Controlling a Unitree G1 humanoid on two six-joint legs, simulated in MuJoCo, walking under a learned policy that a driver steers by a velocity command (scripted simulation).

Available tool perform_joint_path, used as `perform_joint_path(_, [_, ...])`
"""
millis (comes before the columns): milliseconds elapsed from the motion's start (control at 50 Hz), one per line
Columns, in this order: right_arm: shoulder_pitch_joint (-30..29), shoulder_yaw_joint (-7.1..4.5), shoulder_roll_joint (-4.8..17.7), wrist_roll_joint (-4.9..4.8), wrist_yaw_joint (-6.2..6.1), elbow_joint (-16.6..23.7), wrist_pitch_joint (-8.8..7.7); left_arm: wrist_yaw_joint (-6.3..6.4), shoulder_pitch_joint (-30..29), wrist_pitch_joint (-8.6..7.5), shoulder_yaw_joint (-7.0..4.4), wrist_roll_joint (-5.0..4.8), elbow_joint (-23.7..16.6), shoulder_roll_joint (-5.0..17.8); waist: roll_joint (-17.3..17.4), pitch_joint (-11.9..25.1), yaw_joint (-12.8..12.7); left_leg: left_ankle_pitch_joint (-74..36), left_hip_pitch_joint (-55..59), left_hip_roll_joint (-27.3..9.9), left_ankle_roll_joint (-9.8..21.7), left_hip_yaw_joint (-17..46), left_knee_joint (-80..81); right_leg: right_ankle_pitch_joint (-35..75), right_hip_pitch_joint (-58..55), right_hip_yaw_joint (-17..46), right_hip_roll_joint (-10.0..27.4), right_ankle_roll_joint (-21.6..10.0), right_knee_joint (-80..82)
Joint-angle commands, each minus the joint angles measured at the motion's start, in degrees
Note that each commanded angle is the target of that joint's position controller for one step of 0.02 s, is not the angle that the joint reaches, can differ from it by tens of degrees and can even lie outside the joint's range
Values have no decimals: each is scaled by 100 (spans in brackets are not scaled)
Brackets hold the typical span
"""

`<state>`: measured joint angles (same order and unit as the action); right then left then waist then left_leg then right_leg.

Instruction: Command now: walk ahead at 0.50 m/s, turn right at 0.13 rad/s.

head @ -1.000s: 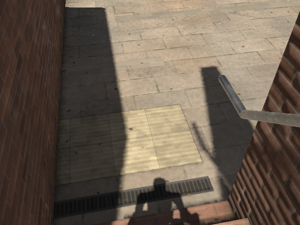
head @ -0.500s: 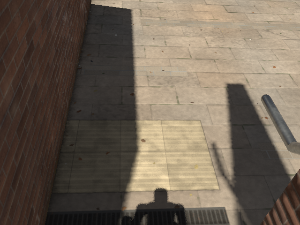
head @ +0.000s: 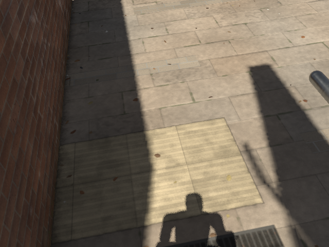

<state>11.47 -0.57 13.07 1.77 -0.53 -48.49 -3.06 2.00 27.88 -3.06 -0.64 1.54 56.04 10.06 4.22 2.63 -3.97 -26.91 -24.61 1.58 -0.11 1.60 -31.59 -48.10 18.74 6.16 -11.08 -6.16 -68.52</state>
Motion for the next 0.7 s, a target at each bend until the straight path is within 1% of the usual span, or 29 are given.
perform_joint_path(20, [442, -95, 353, -249, -101, 140, -229, 102, 125, 100, -62, 141, 10, 518, -1006, -1045, -228, 99, 946, -411, 233, -2, 2448, 4537, 377, 860, 691, -672, -71])
perform_joint_path(40, [1308, -225, 469, -189, -65, -258, -197, 187, 133, 207, -54, 166, 118, 612, -843, -931, 4, -215, 1737, -637, 355, -173, 3119, 5125, 421, 789, 875, -744, -1010])
perform_joint_path(60, [2217, -339, 685, -151, -65, -494, -63, -15, 21, 189, -137, 57, 77, 779, -428, -138, 492, -277, 3498, -688, 458, -239, 1657, 4253, 1453, 552, 660, -604, -2606])
perform_joint_path(80, [2717, -300, 881, -38, 56, -595, -38, -85, 435, 138, -149, -250, -147, 411, 1189, 477, 325, -3152, 5724, -2055, 1357, 1227, -315, -808, 4107, -238, 18, -160, -5393])
perform_joint_path(100, [2648, -308, 808, -102, 249, -519, -50, 24, 507, 171, -97, -111, -222, 713, 573, 689, 334, -1603, 6211, -2348, 1481, 1341, -1048, -392, 5470, -298, 651, -354, -5682])
perform_joint_path(120, [2859, -325, 750, -295, 292, -659, -18, 53, 197, 211, -42, 51, -86, 563, 211, 419, 500, -269, 5302, -2129, 1545, 1236, -686, 92, 5750, -294, 711, -436, -5892])
perform_joint_path(140, [2867, -476, 1137, -316, 227, -782, -32, 24, -235, 197, -65, 213, -312, 689, 395, 335, 650, 2843, 4495, -2647, 2297, 2615, 63, 542, 5999, -199, 1022, -209, -5311])
perform_joint_path(160, [2608, -258, 784, -127, 152, -880, -94, 25, -1306, 205, -119, 274, -561, 753, -461, -551, 600, 4130, 3419, -2386, 2133, 2639, 331, 2196, 6504, 309, 1247, 197, -3853])
perform_joint_path(180, [2250, -75, 269, -129, 128, -931, -101, -38, -1491, 254, -158, 329, -450, 721, -718, -928, 330, 3787, 1939, -1814, 1842, 2452, 288, 2960, 5716, -14, 1329, 398, -3183])
perform_joint_path(200, [1532, 94, -20, -116, 43, -737, -175, -133, -1840, 295, -61, 227, -759, 501, -736, -1365, -35, 3180, -45, -1305, 1583, 1874, 610, 4037, 4386, -385, 1312, 778, -1136])
perform_joint_path(240, [1474, -38, 488, -141, 13, -778, -217, -215, -1186, 356, -23, 314, -208, 166, 10, -798, -81, 2175, -1436, -1020, 1428, 1666, 687, 5975, 1662, -764, 1242, 774, -630])
perform_joint_path(260, [1521, -88, 577, -223, -50, -918, -230, -205, -1058, 322, -141, 241, -114, 381, 292, -669, -144, 2500, -555, -994, 1465, 1847, 346, 6497, 2204, -297, 1463, 715, -314])
perform_joint_path(280, [1485, -111, 602, -268, -62, -832, -277, -270, -1351, 252, -245, 143, -228, 724, 21, -704, -47, 3254, -152, -715, 1351, 1604, 38, 7348, 2483, -351, 1467, 627, 820])
perform_joint_path(300, [1363, -51, 308, -356, -118, -779, -299, -304, -1931, 101, -243, 178, -344, 759, -112, -706, 175, 4341, -308, -424, 1226, 1481, -233, 8426, 1952, -349, 1425, 632, 1972])
perform_joint_path(320, [1392, -58, 358, -338, -119, -743, -287, -338, -2160, 60, -205, 176, -365, 559, -209, -676, 313, 4938, -614, -374, 1223, 1539, -383, 8838, 1409, -541, 1243, 596, 2296])
perform_joint_path(420, [1766, -40, 216, 14, -56, -846, -161, -322, -2443, -42, -196, -1, -812, 274, 237, -883, 1015, 4269, -285, -41, 1295, 1623, -1753, 8027, 537, -732, 849, 511, 3290])
perform_joint_path(460, [1864, -83, 245, 117, -42, -881, -99, -310, -2129, -140, -224, 13, -821, 415, 404, -903, 1126, 3570, 398, -15, 1403, 1927, -2422, 7318, 589, -454, 896, 536, 3650])
perform_joint_path(480, [2244, -72, 104, 112, -146, -938, -23, -178, -2179, -192, -196, -157, -929, 482, 78, -1225, 1373, 2963, 1470, 241, 1314, 1786, -2736, 6564, 987, -236, 1159, 571, 5845])
perform_joint_path(500, [1691, -66, 291, 193, -185, -1061, 114, -243, -979, -191, -338, -33, -476, 512, 414, -614, 684, 2141, 219, -132, 1494, 2047, -4118, 7691, -981, -416, 1254, 452, 4381])
perform_joint_path(520, [1643, -100, 395, 42, -74, -978, 65, -237, -32, -173, -342, -12, -250, 602, -20, -259, 144, 1625, 40, 156, 1325, 1653, -5030, 7766, -1850, -597, 1252, 385, 4904])
perform_joint_path(540, [2176, -191, 397, 11, -57, -962, 39, -249, -154, -140, -465, -21, -239, 872, -1124, -653, 399, 4647, -550, 630, 1240, 1260, -6400, 8016, -2343, 166, 2022, 267, 6811])
perform_joint_path(560, [2400, -254, 240, -292, -92, -920, 76, -351, 684, -89, -491, 108, -67, 1187, -1734, 254, 465, 8372, -3086, 816, 920, 539, -8290, 11579, -5380, 316, 3086, 44, 3135])
perform_joint_path(580, [2465, -163, 225, -299, -196, -826, 96, -468, 1014, -42, -445, 32, -97, 1101, -1683, 860, 221, 8291, -4371, 496, 914, 303, -8922, 11748, -6151, 497, 3666, -159, 2421])
perform_joint_path(600, [1792, -162, 284, -111, -213, -781, 98, -497, 1157, -52, -382, -64, -140, 910, -1001, 632, -86, 7447, -4816, 133, 869, 184, -8401, 9427, -5352, 481, 3463, -242, 2872])
perform_joint_path(620, [1140, -183, 161, 94, -161, -650, 79, -467, 986, -94, -378, -9, -188, 879, -808, 240, -204, 6848, -4909, 53, 891, 125, -8537, 8155, -4334, 549, 3330, -419, 3131])
perform_joint_path(640, [648, -150, 101, 198, -19, -350, 90, -317, 1246, -110, -561, -98, -27, 1472, -1175, 30, -160, 6687, -5240, -164, 807, 87, -8786, 5526, -3525, 1692, 3935, -1259, 3550])
perform_joint_path(660, [-30, -271, 345, 248, -16, -296, 139, -259, 576, -171, -370, -73, -18, 834, -603, -801, 160, 4993, -4928, -470, 609, 863, -6876, 4868, -2015, 1332, 3503, -889, 3793])
perform_joint_path(680, [2, -279, 214, 190, 13, -371, 192, -236, 147, -198, -270, -15, -101, 693, -783, -1191, 406, 4532, -4363, -403, 474, 729, -6445, 4768, -748, 1040, 3265, -720, 3854])
perform_joint_path(700, [-192, -238, 130, -16, 144, -229, 202, -159, -490, -211, -132, -32, -289, 391, -343, -1538, 772, 2986, -2750, -328, 228, 599, -3982, 4476, 1040, 34, 2673, -429, 4508])
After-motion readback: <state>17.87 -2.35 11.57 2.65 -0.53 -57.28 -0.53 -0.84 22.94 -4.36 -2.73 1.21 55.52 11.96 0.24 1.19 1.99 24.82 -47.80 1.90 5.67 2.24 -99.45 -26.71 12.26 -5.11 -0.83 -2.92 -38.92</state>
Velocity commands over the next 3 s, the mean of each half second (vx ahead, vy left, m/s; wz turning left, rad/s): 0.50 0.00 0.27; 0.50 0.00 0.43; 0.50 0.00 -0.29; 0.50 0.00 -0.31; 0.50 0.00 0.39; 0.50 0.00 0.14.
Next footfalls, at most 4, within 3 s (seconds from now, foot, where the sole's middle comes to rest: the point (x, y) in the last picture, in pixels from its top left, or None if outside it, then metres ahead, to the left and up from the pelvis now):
0.06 left None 0.11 0.08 -0.87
0.54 right None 0.38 -0.08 -1.08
1.00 left None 0.65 0.24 -1.28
1.40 right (170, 221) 0.96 0.15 -1.28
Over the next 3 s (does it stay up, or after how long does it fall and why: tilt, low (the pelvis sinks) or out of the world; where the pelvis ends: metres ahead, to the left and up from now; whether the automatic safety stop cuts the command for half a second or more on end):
stays up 1.59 0.35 -0.51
